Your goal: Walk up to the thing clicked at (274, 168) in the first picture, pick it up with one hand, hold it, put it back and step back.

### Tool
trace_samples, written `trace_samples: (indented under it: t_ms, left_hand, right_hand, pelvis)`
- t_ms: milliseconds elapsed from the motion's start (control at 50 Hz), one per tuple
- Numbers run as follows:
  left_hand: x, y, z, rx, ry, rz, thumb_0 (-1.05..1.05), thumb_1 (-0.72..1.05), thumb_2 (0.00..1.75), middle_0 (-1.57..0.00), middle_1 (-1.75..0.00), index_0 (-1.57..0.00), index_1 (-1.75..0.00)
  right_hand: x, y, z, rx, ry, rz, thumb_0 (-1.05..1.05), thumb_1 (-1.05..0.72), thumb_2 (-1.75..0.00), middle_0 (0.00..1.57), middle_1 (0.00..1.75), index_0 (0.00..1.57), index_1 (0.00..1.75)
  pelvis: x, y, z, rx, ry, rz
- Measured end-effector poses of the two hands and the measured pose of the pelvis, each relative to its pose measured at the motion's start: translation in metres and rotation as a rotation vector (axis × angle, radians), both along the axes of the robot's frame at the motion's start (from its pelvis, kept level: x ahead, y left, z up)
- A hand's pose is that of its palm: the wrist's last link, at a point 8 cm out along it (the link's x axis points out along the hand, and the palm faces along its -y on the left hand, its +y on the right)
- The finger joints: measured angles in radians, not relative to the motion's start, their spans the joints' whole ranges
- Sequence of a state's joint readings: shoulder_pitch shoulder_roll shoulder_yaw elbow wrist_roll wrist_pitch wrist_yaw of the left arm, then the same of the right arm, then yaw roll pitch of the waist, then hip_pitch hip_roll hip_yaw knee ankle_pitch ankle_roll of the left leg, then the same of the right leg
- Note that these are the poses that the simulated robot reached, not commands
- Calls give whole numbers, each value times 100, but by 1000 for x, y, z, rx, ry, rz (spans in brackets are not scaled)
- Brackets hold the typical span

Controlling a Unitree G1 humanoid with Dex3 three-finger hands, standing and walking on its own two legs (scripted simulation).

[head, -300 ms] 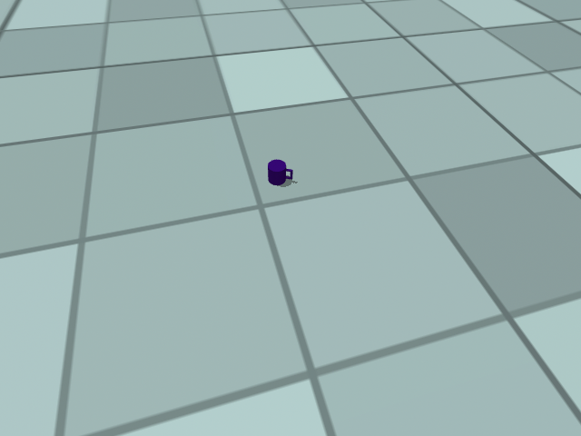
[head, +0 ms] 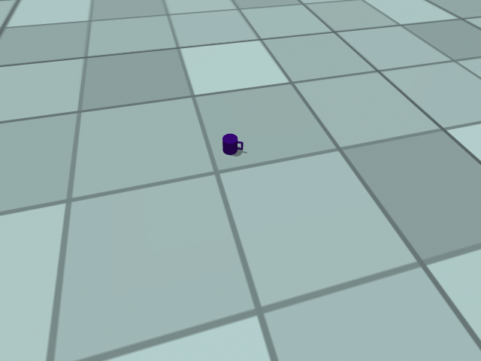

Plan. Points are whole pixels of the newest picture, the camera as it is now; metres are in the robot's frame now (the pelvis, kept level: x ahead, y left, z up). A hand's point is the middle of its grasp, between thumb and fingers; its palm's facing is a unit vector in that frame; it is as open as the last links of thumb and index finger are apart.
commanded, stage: stand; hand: left
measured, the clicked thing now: (232, 144) +1.38 -0.01 -0.74
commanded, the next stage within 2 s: walk up in 0.82 s
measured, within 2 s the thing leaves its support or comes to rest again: neither
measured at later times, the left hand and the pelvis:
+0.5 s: hand out of the picture +0.08 +0.25 -0.15, palm faces -0.02 -0.94 -0.34, open 7.4 cm; pelvis +0.00 +0.00 +0.00, yaw +0 degrees
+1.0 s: hand out of the picture +0.11 +0.25 -0.15, palm faces -0.10 -0.92 -0.37, open 7.4 cm; pelvis +0.03 -0.03 -0.01, yaw -3 degrees
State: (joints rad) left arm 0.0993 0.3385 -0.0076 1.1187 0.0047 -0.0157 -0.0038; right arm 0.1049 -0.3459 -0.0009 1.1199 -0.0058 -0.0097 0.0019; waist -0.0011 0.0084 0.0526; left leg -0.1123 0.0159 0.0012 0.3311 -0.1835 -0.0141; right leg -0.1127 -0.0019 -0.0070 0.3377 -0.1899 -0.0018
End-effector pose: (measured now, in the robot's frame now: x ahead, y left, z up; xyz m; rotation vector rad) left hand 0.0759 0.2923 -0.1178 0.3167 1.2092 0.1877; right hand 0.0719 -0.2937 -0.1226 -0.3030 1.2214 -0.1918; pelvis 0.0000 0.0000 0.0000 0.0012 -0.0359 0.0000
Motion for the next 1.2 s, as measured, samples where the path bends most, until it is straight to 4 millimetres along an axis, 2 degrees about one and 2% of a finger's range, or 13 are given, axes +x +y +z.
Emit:
trace_samples:
  t_ms: [320,860,960,1020,1080,1140,1200]
  left_hand:
    - [-5,0,-1,0,24,6,1,90,90,-21,-30,-20,-30]
    - [0,-1,2,-3,7,8,1,90,90,-21,-30,-20,-30]
    - [15,3,6,23,31,-46,1,90,90,-21,-30,-20,-30]
    - [39,-2,12,43,11,-77,1,90,90,-21,-30,-20,-30]
    - [66,-15,18,59,-20,-105,1,90,90,-20,-30,-20,-30]
    - [90,-31,17,94,-55,-118,1,90,90,-20,-30,-20,-30]
    - [99,-48,14,112,-90,-92,1,90,90,-20,-30,-20,-30]
  right_hand:
    - [-3,-2,-1,-1,22,-2,0,-91,-90,20,30,20,30]
    - [6,-9,1,2,-10,7,0,-91,-90,20,30,20,30]
    - [-4,-35,4,-15,-75,-44,0,-91,-90,20,30,20,30]
    - [-19,-58,4,-35,-34,-74,0,-90,-90,20,30,20,30]
    - [-26,-87,-2,-45,21,-101,0,-90,-90,20,30,20,30]
    - [-15,-120,-18,-56,45,-118,0,-90,-90,20,30,20,30]
    - [12,-138,-28,-57,48,-111,1,-91,-90,20,30,20,30]
  pelvis:
    - [2,-1,1,1,6,0]
    - [8,-6,0,6,7,-5]
    - [21,-16,-5,19,17,-44]
    - [32,-31,-7,34,8,-53]
    - [49,-50,-11,38,-3,-74]
    - [70,-73,-25,29,-17,-90]
    - [88,-90,-32,-1,-30,-85]
